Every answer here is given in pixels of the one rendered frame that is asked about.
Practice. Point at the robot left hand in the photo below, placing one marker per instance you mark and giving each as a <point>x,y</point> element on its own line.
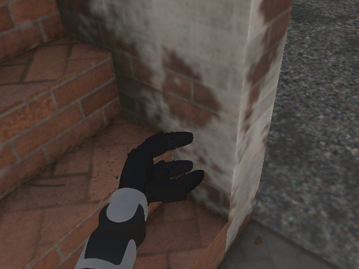
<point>153,180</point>

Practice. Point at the left robot forearm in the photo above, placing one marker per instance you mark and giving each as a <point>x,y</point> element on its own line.
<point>121,229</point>

